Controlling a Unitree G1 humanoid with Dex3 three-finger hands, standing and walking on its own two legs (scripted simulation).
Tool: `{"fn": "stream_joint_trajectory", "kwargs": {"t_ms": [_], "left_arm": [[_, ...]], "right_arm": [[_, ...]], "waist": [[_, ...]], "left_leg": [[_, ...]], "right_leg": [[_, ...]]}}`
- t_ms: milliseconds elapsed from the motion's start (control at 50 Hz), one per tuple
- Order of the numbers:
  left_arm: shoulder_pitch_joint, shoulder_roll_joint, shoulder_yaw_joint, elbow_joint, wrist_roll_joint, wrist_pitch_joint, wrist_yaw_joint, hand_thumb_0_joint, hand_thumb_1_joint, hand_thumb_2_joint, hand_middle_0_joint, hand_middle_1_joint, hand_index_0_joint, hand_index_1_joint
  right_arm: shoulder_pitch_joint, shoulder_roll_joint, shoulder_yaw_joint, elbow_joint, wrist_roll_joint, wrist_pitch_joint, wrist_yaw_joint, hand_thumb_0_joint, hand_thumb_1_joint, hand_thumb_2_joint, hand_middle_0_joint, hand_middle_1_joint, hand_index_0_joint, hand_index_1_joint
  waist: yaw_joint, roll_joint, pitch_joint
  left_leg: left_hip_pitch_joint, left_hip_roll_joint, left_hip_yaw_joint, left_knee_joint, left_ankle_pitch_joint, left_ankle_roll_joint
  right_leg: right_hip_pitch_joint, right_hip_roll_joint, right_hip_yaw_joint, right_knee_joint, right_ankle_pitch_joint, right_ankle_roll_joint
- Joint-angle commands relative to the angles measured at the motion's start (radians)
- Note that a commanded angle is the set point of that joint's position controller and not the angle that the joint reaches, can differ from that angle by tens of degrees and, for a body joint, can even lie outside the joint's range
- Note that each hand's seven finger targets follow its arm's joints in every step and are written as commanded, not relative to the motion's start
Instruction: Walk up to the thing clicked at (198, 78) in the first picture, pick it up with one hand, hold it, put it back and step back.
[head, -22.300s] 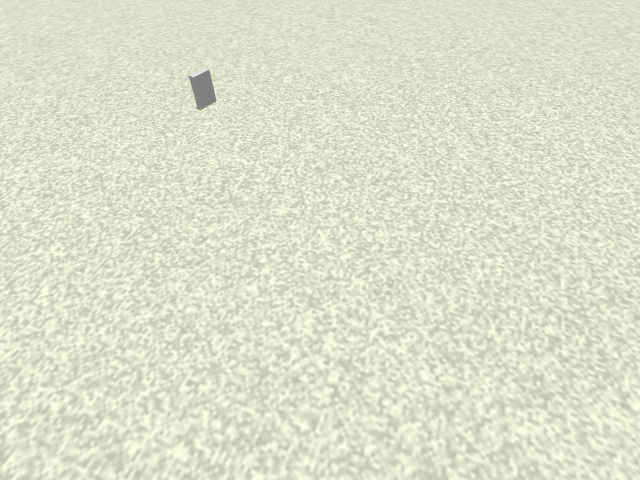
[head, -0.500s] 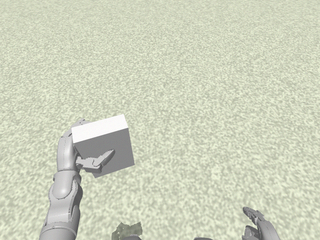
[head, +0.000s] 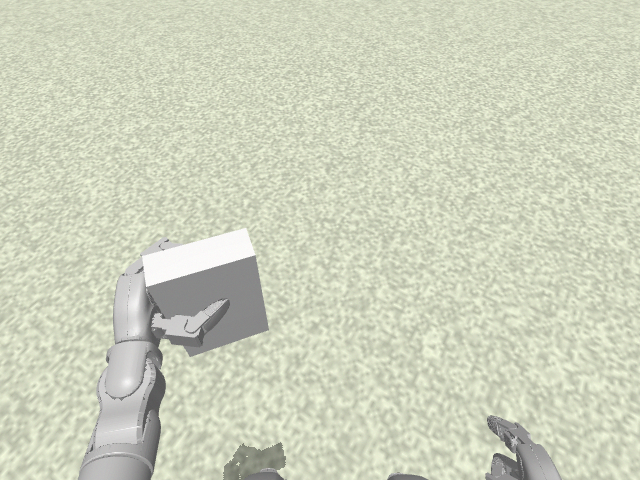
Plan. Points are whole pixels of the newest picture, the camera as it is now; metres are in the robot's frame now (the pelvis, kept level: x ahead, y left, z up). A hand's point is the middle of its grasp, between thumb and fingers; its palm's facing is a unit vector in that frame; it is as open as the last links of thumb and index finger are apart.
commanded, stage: hold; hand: left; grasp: from the side
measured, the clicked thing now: (215, 298) +0.34 +0.15 +0.02
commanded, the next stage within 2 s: crouch in 0.38 s
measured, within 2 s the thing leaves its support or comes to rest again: neither
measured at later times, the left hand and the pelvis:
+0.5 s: hand (190, 296) +0.32 +0.17 +0.05, palm faces +0.12 -0.99 -0.03, open 8.7 cm; pelvis +0.00 +0.00 +0.00, yaw +0 degrees
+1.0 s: hand (211, 330) +0.35 +0.18 -0.10, palm faces +0.20 -0.98 -0.02, open 8.7 cm; pelvis -0.02 +0.00 -0.09, yaw -1 degrees
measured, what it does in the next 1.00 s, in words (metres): lowers itself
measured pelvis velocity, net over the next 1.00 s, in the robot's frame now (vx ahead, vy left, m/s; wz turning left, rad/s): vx -0.02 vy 0.00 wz -0.01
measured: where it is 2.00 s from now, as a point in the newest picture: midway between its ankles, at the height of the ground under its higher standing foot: outside the picture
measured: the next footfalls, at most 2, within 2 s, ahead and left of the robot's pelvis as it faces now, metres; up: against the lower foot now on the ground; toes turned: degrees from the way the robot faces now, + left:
none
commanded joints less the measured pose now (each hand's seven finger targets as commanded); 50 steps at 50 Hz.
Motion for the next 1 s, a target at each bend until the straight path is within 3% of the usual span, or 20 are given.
{"fn": "stream_joint_trajectory", "kwargs": {"t_ms": [0,40,80,140,160,180,220,240,280,420,460,480,600,660,680,820,840,900,920,980], "left_arm": [[-0.305,0.152,0.081,-0.299,-0.034,-0.107,-0.005,0.0,0.234,1.201,-1.261,-1.379,-1.27,-1.382],[-0.289,0.13,0.055,-0.292,-0.029,-0.106,-0.005,0.0,0.225,1.2,-1.263,-1.38,-1.273,-1.382],[-0.303,0.146,0.077,-0.324,-0.032,-0.109,0.003,0.0,0.223,1.194,-1.262,-1.376,-1.271,-1.379],[-0.301,0.119,0.05,-0.306,-0.028,-0.112,0.004,0.0,0.211,1.185,-1.245,-1.357,-1.251,-1.363],[-0.301,0.133,0.068,-0.322,-0.029,-0.11,0.009,0.0,0.205,1.171,-1.24,-1.353,-1.248,-1.356],[-0.313,0.106,0.027,-0.31,-0.025,-0.108,0.003,0.0,0.205,1.174,-1.233,-1.348,-1.241,-1.352],[-0.351,0.16,0.062,-0.352,-0.019,-0.108,0.011,0.0,0.214,1.182,-1.247,-1.365,-1.256,-1.368],[-0.296,0.119,0.036,-0.272,-0.014,-0.096,0.006,0.0,0.204,1.194,-1.251,-1.375,-1.26,-1.379],[-0.326,0.152,0.074,-0.311,-0.02,-0.106,0.012,0.0,0.19,1.191,-1.246,-1.371,-1.254,-1.375],[-0.275,0.103,0.037,-0.207,-0.022,-0.081,0.003,0.0,0.19,1.205,-1.263,-1.392,-1.272,-1.396],[-0.314,0.144,0.057,-0.275,-0.014,-0.094,0.005,0.0,0.236,1.215,-1.273,-1.364,-1.272,-1.378],[-0.281,0.117,0.04,-0.243,-0.013,-0.093,0.001,0.0,0.23,1.165,-1.253,-1.304,-1.26,-1.306],[-0.318,0.108,0.089,-0.235,-0.034,-0.122,0.034,0.0,0.197,1.146,-1.241,-1.313,-1.255,-1.31],[-0.326,0.065,0.068,-0.129,-0.015,-0.155,0.051,0.0,0.193,1.15,-1.243,-1.32,-1.259,-1.316],[-0.361,0.108,0.104,-0.167,-0.004,-0.176,0.065,0.0,0.198,1.152,-1.232,-1.311,-1.247,-1.308],[-0.441,0.111,0.101,0.031,0.022,-0.309,0.043,0.0,0.146,1.135,-1.218,-1.307,-1.231,-1.305],[-0.454,0.108,0.099,0.046,0.025,-0.331,0.037,0.0,0.142,1.142,-1.23,-1.319,-1.242,-1.318],[-0.485,0.158,0.156,0.085,0.015,-0.399,0.035,0.0,0.168,1.168,-1.239,-1.337,-1.254,-1.336],[-0.494,0.148,0.153,0.142,0.011,-0.414,0.037,0.0,0.178,1.177,-1.237,-1.337,-1.251,-1.337],[-0.515,0.21,0.222,0.143,0.004,-0.465,0.049,0.0,0.199,1.203,-1.232,-1.331,-1.239,-1.337]], "right_arm": [[-0.037,-0.136,-0.051,-0.131,0.001,-0.038,-0.008,0.0,-0.922,-0.907,0.199,0.3,0.199,0.3],[-0.036,-0.129,-0.047,-0.134,-0.002,-0.035,-0.009,0.0,-0.924,-0.907,0.199,0.3,0.199,0.3],[-0.039,-0.128,-0.046,-0.134,0.0,-0.038,-0.012,0.0,-0.926,-0.908,0.199,0.3,0.199,0.3],[-0.046,-0.124,-0.043,-0.13,-0.003,-0.041,-0.013,0.0,-0.926,-0.909,0.199,0.3,0.199,0.3],[-0.041,-0.124,-0.044,-0.128,-0.004,-0.04,-0.016,0.0,-0.928,-0.909,0.199,0.3,0.199,0.3],[-0.038,-0.126,-0.043,-0.129,-0.007,-0.042,-0.015,0.0,-0.927,-0.909,0.199,0.3,0.199,0.3],[-0.036,-0.127,-0.044,-0.124,-0.005,-0.041,-0.018,0.0,-0.929,-0.909,0.199,0.3,0.199,0.3],[-0.037,-0.127,-0.043,-0.13,-0.004,-0.04,-0.017,0.0,-0.926,-0.909,0.199,0.3,0.199,0.3],[-0.034,-0.128,-0.045,-0.121,-0.004,-0.037,-0.018,0.0,-0.927,-0.909,0.199,0.3,0.199,0.3],[-0.041,-0.131,-0.047,-0.124,-0.001,-0.041,-0.014,0.0,-0.928,-0.909,0.199,0.3,0.199,0.3],[-0.047,-0.133,-0.052,-0.131,0.0,-0.039,-0.012,0.0,-0.918,-0.913,0.2,0.301,0.2,0.301],[-0.046,-0.13,-0.05,-0.132,-0.002,-0.039,-0.009,0.0,-0.879,-0.9,0.199,0.3,0.2,0.3],[-0.041,-0.119,-0.045,-0.12,-0.008,-0.041,-0.005,0.0,-0.898,-0.906,0.199,0.3,0.2,0.3],[-0.041,-0.119,-0.052,-0.111,-0.02,-0.044,0.003,0.0,-0.895,-0.904,0.199,0.3,0.2,0.299],[-0.036,-0.124,-0.06,-0.105,-0.023,-0.046,0.004,0.0,-0.889,-0.903,0.199,0.3,0.2,0.3],[-0.02,-0.138,-0.075,-0.07,-0.047,-0.054,0.025,0.0,-0.904,-0.906,0.199,0.299,0.2,0.299],[-0.015,-0.14,-0.078,-0.07,-0.051,-0.056,0.03,0.0,-0.904,-0.905,0.199,0.3,0.199,0.299],[-0.017,-0.146,-0.072,-0.072,-0.062,-0.06,0.041,0.0,-0.897,-0.903,0.199,0.299,0.199,0.299],[-0.02,-0.153,-0.071,-0.075,-0.064,-0.058,0.044,0.0,-0.895,-0.903,0.199,0.299,0.199,0.299],[-0.029,-0.158,-0.063,-0.082,-0.072,-0.052,0.057,0.0,-0.893,-0.904,0.198,0.3,0.199,0.3]], "waist": [[0.011,0.005,-0.302],[0.007,0.012,-0.301],[0.008,0.002,-0.284],[-0.005,0.013,-0.268],[0.002,0.014,-0.301],[-0.018,0.007,-0.296],[-0.007,0.036,-0.295],[-0.012,0.006,-0.287],[-0.002,0.012,-0.298],[-0.009,-0.027,-0.252],[0.002,0.009,-0.27],[0.005,-0.001,-0.274],[0.001,-0.029,-0.247],[-0.022,-0.027,-0.215],[-0.01,-0.009,-0.241],[-0.049,0.009,-0.348],[-0.055,-0.005,-0.406],[-0.034,0.043,-0.508],[-0.042,0.046,-0.523],[-0.003,0.062,-0.622]], "left_leg": [[0.166,-0.023,0.008,-0.114,0.219,0.02],[0.176,-0.023,0.01,-0.11,0.229,0.02],[0.167,-0.028,0.018,-0.111,0.211,0.021],[0.162,-0.029,0.021,-0.111,0.184,0.022],[0.174,-0.029,0.02,-0.104,0.203,0.023],[0.183,-0.025,0.014,-0.104,0.209,0.024],[0.177,-0.029,0.017,-0.105,0.205,0.023],[0.178,-0.025,0.013,-0.11,0.2,0.024],[0.176,-0.025,0.01,-0.114,0.182,0.022],[0.144,-0.026,0.013,-0.115,0.173,0.025],[0.156,-0.027,0.013,-0.122,0.164,0.02],[0.16,-0.023,0.006,-0.125,0.167,0.019],[0.086,-0.028,0.014,-0.085,0.143,0.028],[0.031,-0.027,0.009,-0.05,0.097,0.028],[0.022,-0.025,0.006,-0.037,0.088,0.026],[-0.16,-0.026,-0.013,0.182,0.071,0.03],[-0.181,-0.023,-0.017,0.228,0.07,0.033],[-0.297,-0.025,-0.031,0.356,0.047,0.029],[-0.337,-0.024,-0.035,0.395,0.034,0.028],[-0.446,-0.026,-0.033,0.502,0.073,0.032]], "right_leg": [[0.087,0.019,-0.014,-0.111,0.275,-0.013],[0.079,0.02,-0.012,-0.112,0.281,-0.012],[0.085,0.015,-0.005,-0.121,0.275,-0.008],[0.063,0.012,0.0,-0.121,0.256,-0.008],[0.075,0.013,0.001,-0.121,0.274,-0.008],[0.065,0.017,-0.002,-0.115,0.276,-0.007],[0.071,0.012,0.003,-0.12,0.278,-0.008],[0.066,0.015,-0.003,-0.121,0.267,-0.007],[0.077,0.013,-0.005,-0.12,0.25,-0.009],[0.064,0.014,-0.006,-0.127,0.245,-0.008],[0.065,0.014,-0.008,-0.123,0.229,-0.013],[0.062,0.018,-0.014,-0.12,0.223,-0.015],[0.023,0.009,-0.004,-0.105,0.219,-0.007],[-0.069,0.011,-0.004,-0.06,0.176,-0.011],[-0.091,0.01,-0.005,-0.04,0.165,-0.015],[-0.335,0.014,-0.002,0.159,0.136,-0.022],[-0.375,0.014,-0.002,0.195,0.129,-0.022],[-0.501,0.021,-0.008,0.325,0.082,-0.031],[-0.551,0.024,-0.008,0.366,0.065,-0.032],[-0.603,0.023,0.011,0.46,0.089,-0.03]]}}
